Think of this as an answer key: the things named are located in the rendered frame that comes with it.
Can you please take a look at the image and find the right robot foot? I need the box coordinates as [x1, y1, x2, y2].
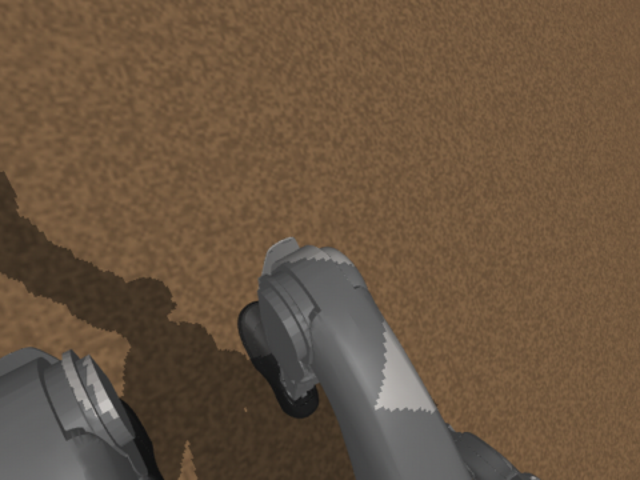
[238, 301, 319, 418]

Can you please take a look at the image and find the left robot foot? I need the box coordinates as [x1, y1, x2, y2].
[119, 398, 164, 480]

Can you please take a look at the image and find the right robot hand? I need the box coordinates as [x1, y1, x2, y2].
[445, 423, 520, 480]

